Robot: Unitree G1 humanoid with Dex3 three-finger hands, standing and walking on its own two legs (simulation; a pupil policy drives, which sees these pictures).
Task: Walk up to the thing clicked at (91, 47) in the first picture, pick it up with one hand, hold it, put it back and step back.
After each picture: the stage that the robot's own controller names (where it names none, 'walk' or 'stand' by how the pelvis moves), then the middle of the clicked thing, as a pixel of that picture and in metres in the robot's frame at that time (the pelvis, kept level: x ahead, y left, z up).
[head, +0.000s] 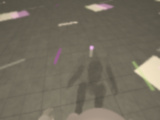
stand; (91, 51) +1.34 -0.02 -0.66
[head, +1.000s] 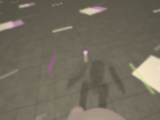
walk; (85, 56) +1.21 +0.18 -0.64
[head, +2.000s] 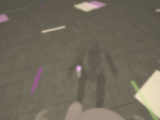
walk; (78, 72) +0.73 +0.21 -0.64
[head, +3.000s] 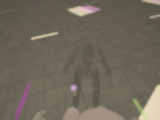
walk; (74, 90) +0.44 +0.18 -0.63
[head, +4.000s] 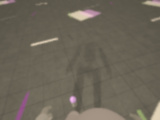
stand; (73, 102) +0.31 +0.19 -0.65
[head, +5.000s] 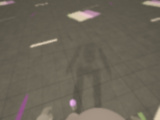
stand; (73, 105) +0.28 +0.18 -0.65
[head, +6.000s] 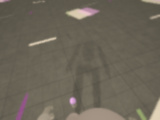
stand; (73, 103) +0.29 +0.19 -0.66
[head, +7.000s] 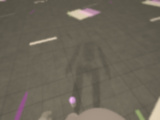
stand; (73, 102) +0.30 +0.18 -0.66
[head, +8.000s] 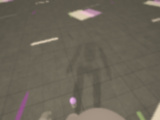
stand; (73, 103) +0.30 +0.18 -0.66
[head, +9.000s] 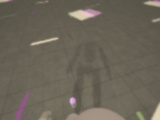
go down; (73, 103) +0.30 +0.18 -0.66
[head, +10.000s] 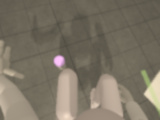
go down; (61, 64) +0.37 +0.24 -0.25
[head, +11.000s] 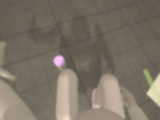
approach; (61, 64) +0.37 +0.25 -0.23
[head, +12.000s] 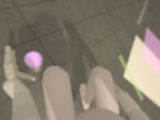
close in; (36, 64) +0.34 +0.29 -0.15
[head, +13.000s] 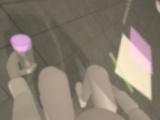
close; (26, 57) +0.38 +0.31 -0.14
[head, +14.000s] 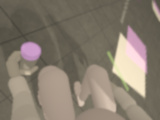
lift; (28, 60) +0.35 +0.29 -0.14
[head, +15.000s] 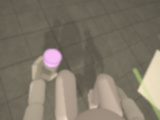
lift; (50, 66) +0.31 +0.27 -0.01
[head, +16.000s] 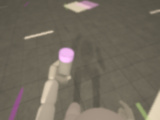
lift; (64, 68) +0.32 +0.16 +0.11
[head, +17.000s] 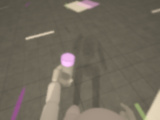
hold; (67, 72) +0.32 +0.16 +0.06
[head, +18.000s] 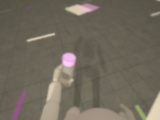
hold; (67, 72) +0.32 +0.16 +0.07
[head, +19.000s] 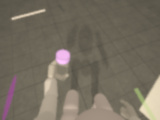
crouch; (62, 67) +0.36 +0.18 +0.01
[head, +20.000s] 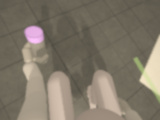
lower; (39, 49) +0.45 +0.28 -0.04
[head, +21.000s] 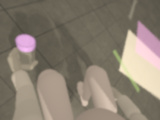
lower; (27, 56) +0.40 +0.30 -0.12
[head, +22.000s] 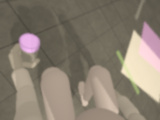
lower; (29, 53) +0.38 +0.30 -0.12
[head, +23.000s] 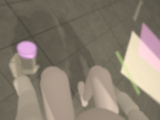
lower; (28, 61) +0.35 +0.31 -0.14
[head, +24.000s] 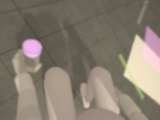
lower; (32, 58) +0.36 +0.31 -0.11
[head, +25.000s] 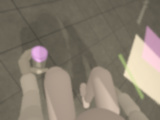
open; (39, 62) +0.35 +0.28 -0.16
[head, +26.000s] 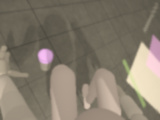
stand; (45, 62) +0.35 +0.27 -0.17
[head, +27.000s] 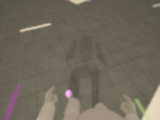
stand; (69, 95) +0.30 +0.19 -0.54
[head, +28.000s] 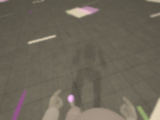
stand; (71, 101) +0.31 +0.20 -0.59
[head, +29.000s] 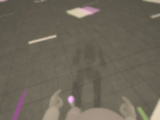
stand; (72, 101) +0.30 +0.20 -0.60
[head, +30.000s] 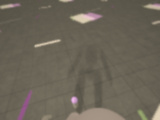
stand; (75, 102) +0.33 +0.18 -0.65
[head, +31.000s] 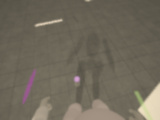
walk; (77, 81) +0.47 +0.14 -0.63
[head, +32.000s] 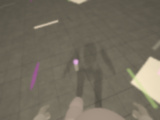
walk; (76, 65) +0.78 +0.25 -0.62
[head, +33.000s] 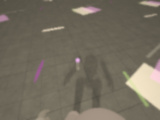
stand; (77, 64) +0.97 +0.21 -0.64
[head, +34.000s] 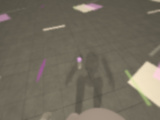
stand; (79, 63) +0.97 +0.19 -0.66
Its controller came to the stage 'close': yes
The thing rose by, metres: 0.71
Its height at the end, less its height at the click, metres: +0.00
